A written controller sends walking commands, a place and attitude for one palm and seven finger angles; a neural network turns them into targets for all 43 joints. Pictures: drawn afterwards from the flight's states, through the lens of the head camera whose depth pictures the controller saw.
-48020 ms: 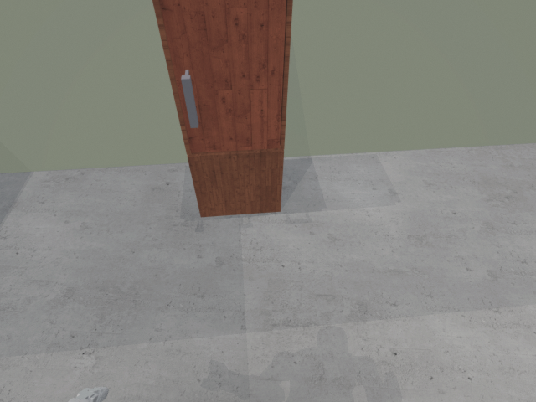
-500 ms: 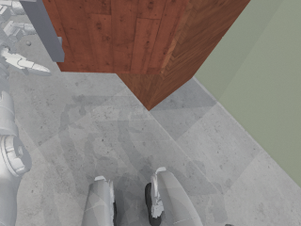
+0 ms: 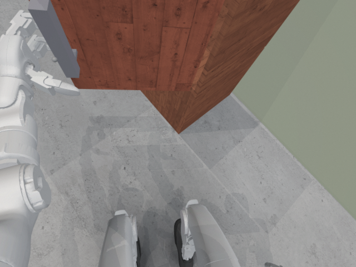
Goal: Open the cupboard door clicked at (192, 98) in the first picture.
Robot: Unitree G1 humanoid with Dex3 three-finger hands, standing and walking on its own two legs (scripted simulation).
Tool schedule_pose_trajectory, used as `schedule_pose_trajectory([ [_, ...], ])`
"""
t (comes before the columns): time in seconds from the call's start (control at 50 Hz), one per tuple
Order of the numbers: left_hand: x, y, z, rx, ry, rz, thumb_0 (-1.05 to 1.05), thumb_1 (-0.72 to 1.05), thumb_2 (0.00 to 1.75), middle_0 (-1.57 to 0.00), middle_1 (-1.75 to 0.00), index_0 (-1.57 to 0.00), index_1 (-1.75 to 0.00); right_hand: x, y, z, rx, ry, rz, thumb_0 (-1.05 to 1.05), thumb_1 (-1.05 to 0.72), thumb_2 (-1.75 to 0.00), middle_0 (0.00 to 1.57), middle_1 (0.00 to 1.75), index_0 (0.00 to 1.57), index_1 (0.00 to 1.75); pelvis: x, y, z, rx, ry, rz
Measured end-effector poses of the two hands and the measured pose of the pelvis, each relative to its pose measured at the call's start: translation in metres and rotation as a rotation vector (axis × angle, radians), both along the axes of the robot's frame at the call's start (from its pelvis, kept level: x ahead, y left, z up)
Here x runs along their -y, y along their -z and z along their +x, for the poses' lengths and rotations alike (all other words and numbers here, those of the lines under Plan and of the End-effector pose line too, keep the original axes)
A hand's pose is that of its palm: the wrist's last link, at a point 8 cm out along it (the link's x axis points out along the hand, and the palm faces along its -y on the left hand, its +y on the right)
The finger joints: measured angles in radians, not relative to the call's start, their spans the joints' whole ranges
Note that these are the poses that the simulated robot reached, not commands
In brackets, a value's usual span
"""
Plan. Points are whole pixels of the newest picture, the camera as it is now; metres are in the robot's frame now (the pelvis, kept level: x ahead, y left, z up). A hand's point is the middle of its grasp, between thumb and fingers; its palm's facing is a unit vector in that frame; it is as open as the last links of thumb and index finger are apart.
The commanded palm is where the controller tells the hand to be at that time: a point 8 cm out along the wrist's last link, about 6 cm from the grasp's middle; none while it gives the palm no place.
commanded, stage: slide the fingers in behind the handle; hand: left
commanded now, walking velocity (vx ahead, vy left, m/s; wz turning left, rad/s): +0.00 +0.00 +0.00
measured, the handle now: (61, 35) +0.58 +0.19 +0.05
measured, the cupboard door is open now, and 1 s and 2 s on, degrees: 53 53 62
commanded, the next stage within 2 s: close the thumb around the handle in 0.72 s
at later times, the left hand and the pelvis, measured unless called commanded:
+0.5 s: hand (72, 57) +0.54 +0.17 +0.04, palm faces -0.04 -1.00 -0.02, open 14.0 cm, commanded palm +0.52 +0.21 +0.05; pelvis +0.00 +0.00 +0.00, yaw +1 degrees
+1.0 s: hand (71, 58) +0.53 +0.17 +0.05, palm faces -0.04 -1.00 -0.03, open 13.2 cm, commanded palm +0.51 +0.21 +0.05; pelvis +0.00 -0.01 +0.00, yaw +1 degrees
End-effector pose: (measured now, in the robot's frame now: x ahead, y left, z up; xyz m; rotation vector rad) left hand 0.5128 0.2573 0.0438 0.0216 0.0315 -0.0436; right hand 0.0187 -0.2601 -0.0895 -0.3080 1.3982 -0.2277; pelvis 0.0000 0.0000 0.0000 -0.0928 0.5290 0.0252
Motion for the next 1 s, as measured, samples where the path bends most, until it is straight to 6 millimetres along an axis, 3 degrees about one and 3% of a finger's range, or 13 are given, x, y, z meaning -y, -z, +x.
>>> schedule_pose_trajectory([
  [0.4,0.030,0.000,0.006,0.006,0.008,0.002,-0.01,-0.50,0.30,-0.30,-1.20,-0.30,-1.20,-0.001,0.002,-0.002,-0.025,0.007,0.020,0.00,-0.90,-0.90,0.20,0.30,0.20,0.30,0.002,-0.002,0.004,-0.003,-0.006,0.007],
  [0.86,0.032,-0.005,0.000,0.014,-0.005,0.006,-0.01,-0.50,0.30,-0.30,-1.20,-0.30,-1.20,0.007,0.003,0.002,-0.005,0.004,0.022,0.00,-0.90,-0.90,0.20,0.30,0.20,0.30,0.007,-0.003,0.002,0.007,-0.005,0.017],
  [1.0,0.032,-0.005,-0.001,0.013,-0.009,0.005,-0.01,-0.37,0.36,-0.31,-1.22,-0.30,-1.21,0.008,0.003,0.003,0.005,0.001,0.018,0.00,-0.90,-0.90,0.20,0.30,0.20,0.30,0.008,-0.003,0.001,0.009,-0.004,0.017],
])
